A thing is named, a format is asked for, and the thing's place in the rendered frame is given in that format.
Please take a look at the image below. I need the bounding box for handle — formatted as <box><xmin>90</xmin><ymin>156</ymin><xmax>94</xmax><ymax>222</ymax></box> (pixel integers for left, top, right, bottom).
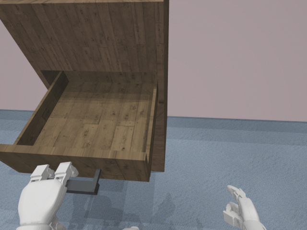
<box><xmin>47</xmin><ymin>166</ymin><xmax>101</xmax><ymax>195</ymax></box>

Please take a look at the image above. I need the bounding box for right robot hand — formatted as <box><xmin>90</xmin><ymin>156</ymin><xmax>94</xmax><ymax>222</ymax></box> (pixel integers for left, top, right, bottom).
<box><xmin>223</xmin><ymin>185</ymin><xmax>260</xmax><ymax>229</ymax></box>

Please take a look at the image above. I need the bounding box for robot right forearm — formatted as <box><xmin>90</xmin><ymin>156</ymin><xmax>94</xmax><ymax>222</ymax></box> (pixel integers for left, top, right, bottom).
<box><xmin>242</xmin><ymin>220</ymin><xmax>266</xmax><ymax>230</ymax></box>

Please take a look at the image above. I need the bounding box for drawer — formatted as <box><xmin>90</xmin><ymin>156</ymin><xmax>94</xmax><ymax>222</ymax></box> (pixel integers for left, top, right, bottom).
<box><xmin>0</xmin><ymin>70</ymin><xmax>158</xmax><ymax>182</ymax></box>

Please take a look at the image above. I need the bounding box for left robot hand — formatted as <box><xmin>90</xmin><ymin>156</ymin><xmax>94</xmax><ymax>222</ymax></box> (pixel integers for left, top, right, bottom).
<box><xmin>18</xmin><ymin>161</ymin><xmax>79</xmax><ymax>230</ymax></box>

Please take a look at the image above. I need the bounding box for cabinet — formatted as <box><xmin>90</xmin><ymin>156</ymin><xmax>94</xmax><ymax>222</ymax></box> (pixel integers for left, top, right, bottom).
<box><xmin>0</xmin><ymin>0</ymin><xmax>169</xmax><ymax>172</ymax></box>

